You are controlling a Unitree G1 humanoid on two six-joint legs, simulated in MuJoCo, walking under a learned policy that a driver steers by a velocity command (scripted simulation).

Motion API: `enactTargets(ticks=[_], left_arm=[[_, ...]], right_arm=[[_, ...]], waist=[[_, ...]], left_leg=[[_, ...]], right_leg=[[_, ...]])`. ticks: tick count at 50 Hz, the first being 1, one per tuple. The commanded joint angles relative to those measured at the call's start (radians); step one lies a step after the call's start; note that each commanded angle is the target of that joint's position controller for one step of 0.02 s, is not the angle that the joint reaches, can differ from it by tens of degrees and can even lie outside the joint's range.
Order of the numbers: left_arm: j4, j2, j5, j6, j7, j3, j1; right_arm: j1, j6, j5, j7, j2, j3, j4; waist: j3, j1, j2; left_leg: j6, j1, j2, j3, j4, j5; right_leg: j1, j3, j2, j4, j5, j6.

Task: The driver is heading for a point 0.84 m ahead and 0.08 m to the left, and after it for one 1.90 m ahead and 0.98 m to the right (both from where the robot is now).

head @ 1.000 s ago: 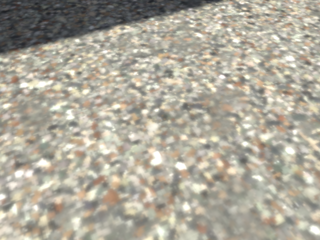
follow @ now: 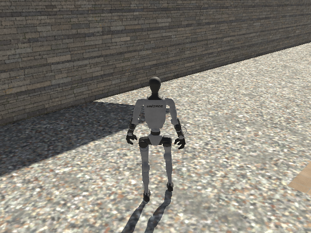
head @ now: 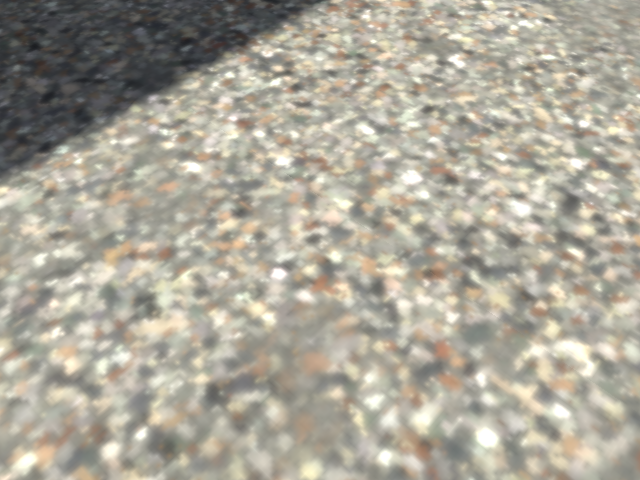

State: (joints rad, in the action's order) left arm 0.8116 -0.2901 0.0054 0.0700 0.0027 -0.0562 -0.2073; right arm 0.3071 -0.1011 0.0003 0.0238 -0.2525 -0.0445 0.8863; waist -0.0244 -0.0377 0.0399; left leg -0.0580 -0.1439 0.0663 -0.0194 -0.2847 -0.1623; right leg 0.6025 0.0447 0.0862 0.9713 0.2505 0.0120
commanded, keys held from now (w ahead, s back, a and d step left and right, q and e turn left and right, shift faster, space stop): w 0.80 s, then no key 0.20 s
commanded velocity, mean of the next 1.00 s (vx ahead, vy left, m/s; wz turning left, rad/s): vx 0.47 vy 0.00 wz -0.02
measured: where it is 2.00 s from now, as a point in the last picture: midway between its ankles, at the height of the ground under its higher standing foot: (321, 377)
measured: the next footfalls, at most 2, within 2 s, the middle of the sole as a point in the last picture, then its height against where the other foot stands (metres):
right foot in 0.26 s outside the picture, level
left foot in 0.78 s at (274, 420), level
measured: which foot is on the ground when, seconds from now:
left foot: down 0.00-0.28, up 0.30-0.76, down 0.78-1.00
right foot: up 0.00-0.24, down 0.26-0.80, up 0.82-1.00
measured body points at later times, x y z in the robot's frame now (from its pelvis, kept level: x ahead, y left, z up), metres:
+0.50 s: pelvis +0.28 -0.06 +0.00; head +0.30 -0.08 +0.45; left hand +0.34 +0.21 -0.12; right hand +0.40 -0.34 -0.12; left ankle +0.35 +0.11 -0.67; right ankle +0.28 -0.15 -0.75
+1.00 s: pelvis +0.53 +0.01 +0.00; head +0.57 +0.02 +0.44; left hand +0.63 +0.29 -0.14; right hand +0.63 -0.26 -0.12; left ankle +0.57 +0.09 -0.75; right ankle +0.54 -0.15 -0.68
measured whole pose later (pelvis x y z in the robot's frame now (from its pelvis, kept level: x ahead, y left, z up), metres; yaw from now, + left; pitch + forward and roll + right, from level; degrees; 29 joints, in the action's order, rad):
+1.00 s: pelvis +0.53 +0.01 +0.00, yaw +1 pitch +1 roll +0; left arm 0.88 -0.30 0.01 0.05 0.02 -0.06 -0.20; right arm 0.21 -0.08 -0.02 0.03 -0.25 -0.04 0.87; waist -0.05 -0.01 0.04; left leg -0.07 -0.26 0.04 -0.06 -0.37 -0.13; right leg 0.52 0.03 0.07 1.02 0.37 -0.02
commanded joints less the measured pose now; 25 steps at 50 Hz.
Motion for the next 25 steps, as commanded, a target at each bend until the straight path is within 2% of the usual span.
enactTargets(ticks=[1,4,6,8,10,11,12,13,14,15,16,17,18,19,20,21,23,25], left_arm=[[-0.079,-0.025,-0.006,0.013,-0.004,0.002,0.056],[-0.106,-0.016,0.002,0.020,-0.015,0.010,0.163],[-0.128,-0.024,0.009,0.022,-0.022,0.011,0.219],[-0.150,-0.039,0.011,0.025,-0.032,0.008,0.259],[-0.155,-0.063,0.011,0.029,-0.040,0.001,0.250],[-0.145,-0.082,0.009,0.031,-0.040,-0.009,0.204],[-0.112,-0.115,0.007,0.031,-0.036,-0.027,0.091],[-0.067,-0.168,0.000,0.030,-0.028,-0.050,-0.076],[-0.047,-0.270,-0.019,0.024,-0.020,-0.074,-0.213],[-0.029,-0.230,0.001,0.014,-0.024,-0.064,-0.243],[-0.037,-0.165,0.009,0.013,-0.024,-0.042,-0.183],[-0.051,-0.135,0.006,0.012,-0.022,-0.032,-0.111],[-0.057,-0.111,-0.003,0.014,-0.025,-0.023,-0.046],[-0.063,-0.082,-0.011,0.020,-0.028,-0.015,-0.005],[-0.062,-0.079,-0.015,0.023,-0.030,-0.014,0.015],[-0.056,-0.082,-0.012,0.029,-0.032,-0.016,0.016],[-0.038,-0.106,-0.008,0.039,-0.029,-0.023,0.002],[-0.018,-0.122,-0.008,0.039,-0.019,-0.028,-0.026]], right_arm=[[-0.040,-0.009,0.008,-0.012,-0.168,-0.036,-0.058],[0.022,-0.002,0.018,-0.018,-0.179,-0.037,-0.031],[0.065,0.005,0.023,-0.019,-0.181,-0.036,-0.009],[0.086,0.017,0.025,-0.022,-0.186,-0.038,0.007],[0.087,0.029,0.024,-0.027,-0.201,-0.043,0.014],[0.075,0.035,0.023,-0.029,-0.211,-0.045,0.013],[0.062,0.040,0.022,-0.030,-0.207,-0.042,0.010],[0.058,0.041,0.011,-0.032,-0.182,-0.029,-0.006],[0.138,0.026,-0.005,-0.029,-0.091,0.001,-0.039],[0.175,0.004,0.008,-0.022,-0.066,0.012,-0.019],[0.091,-0.011,0.033,-0.015,-0.174,-0.016,-0.037],[0.008,-0.018,0.044,-0.013,-0.182,-0.019,-0.060],[-0.028,-0.015,0.032,-0.017,-0.169,-0.020,-0.066],[-0.028,-0.005,0.018,-0.021,-0.163,-0.026,-0.063],[-0.004,0.007,0.014,-0.021,-0.141,-0.024,-0.056],[0.011,0.018,0.012,-0.022,-0.116,-0.020,-0.051],[-0.018,0.031,0.005,-0.026,-0.104,-0.018,-0.065],[-0.088,0.031,-0.001,-0.026,-0.103,-0.017,-0.089]], waist=[[0.004,0.012,-0.108],[-0.011,-0.026,-0.107],[-0.025,-0.040,-0.109],[-0.035,-0.037,-0.112],[-0.023,-0.012,-0.119],[0.006,0.021,-0.129],[0.075,0.083,-0.121],[0.194,0.152,-0.097],[0.357,0.152,0.100],[0.449,0.146,0.237],[0.291,0.152,0.138],[0.174,0.131,0.088],[0.093,0.099,0.028],[0.058,0.066,0.033],[0.048,0.038,0.050],[0.047,0.024,0.050],[0.026,0.015,0.034],[0.005,0.030,0.015]], left_leg=[[-0.162,0.007,-0.250,0.161,0.155,0.279],[-0.137,-0.004,-0.226,0.107,0.160,0.248],[-0.134,0.048,-0.254,0.118,0.147,0.234],[-0.123,0.127,-0.292,0.132,0.114,0.259],[-0.105,0.189,-0.318,0.139,0.061,0.335],[-0.094,0.199,-0.313,0.128,-0.001,0.462],[-0.073,0.179,-0.277,0.094,-0.134,0.595],[-0.043,0.056,-0.228,0.057,-0.346,0.541],[0.022,-0.309,-0.100,-0.006,-0.731,0.158],[0.039,-0.514,-0.017,0.084,-0.940,-0.416],[0.025,-0.616,-0.083,0.129,-1.015,-0.396],[0.016,-0.628,-0.132,0.101,-0.990,-0.304],[0.022,-0.595,-0.168,0.081,-0.924,-0.228],[0.027,-0.538,-0.197,0.086,-0.866,-0.178],[0.034,-0.484,-0.207,0.087,-0.842,-0.148],[0.043,-0.457,-0.211,0.082,-0.819,-0.131],[0.062,-0.479,-0.217,0.076,-0.753,-0.064],[0.075,-0.522,-0.220,0.076,-0.641,0.047]], right_leg=[[0.037,-0.007,0.025,-0.182,-0.168,-0.018],[-0.043,-0.038,-0.014,-0.356,-0.327,-0.018],[-0.041,-0.033,-0.024,-0.407,-0.344,-0.010],[-0.019,-0.022,-0.028,-0.447,-0.295,0.011],[-0.054,-0.026,-0.039,-0.476,-0.221,0.035],[-0.133,-0.045,-0.060,-0.491,-0.190,0.051],[-0.296,-0.070,-0.084,-0.516,-0.196,0.078],[-0.560,-0.020,-0.028,-0.479,-0.230,0.122],[-0.960,0.350,0.226,-0.467,-0.211,0.252],[-1.054,0.675,0.328,-0.613,-0.066,0.346],[-0.938,0.581,0.286,-0.648,0.027,0.297],[-0.791,0.440,0.241,-0.673,0.004,0.258],[-0.644,0.346,0.197,-0.713,-0.064,0.239],[-0.546,0.282,0.163,-0.747,-0.127,0.223],[-0.481,0.248,0.147,-0.779,-0.155,0.222],[-0.442,0.220,0.141,-0.804,-0.185,0.231],[-0.410,0.164,0.135,-0.839,-0.238,0.245],[-0.422,0.122,0.127,-0.856,-0.269,0.241]])
Velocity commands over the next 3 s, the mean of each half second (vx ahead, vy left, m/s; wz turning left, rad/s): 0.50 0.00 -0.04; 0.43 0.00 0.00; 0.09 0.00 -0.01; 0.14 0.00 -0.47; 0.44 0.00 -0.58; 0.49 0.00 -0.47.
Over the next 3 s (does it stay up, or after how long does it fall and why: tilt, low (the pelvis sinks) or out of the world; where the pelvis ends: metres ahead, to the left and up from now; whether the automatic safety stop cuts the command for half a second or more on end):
stays up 1.03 -0.31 0.00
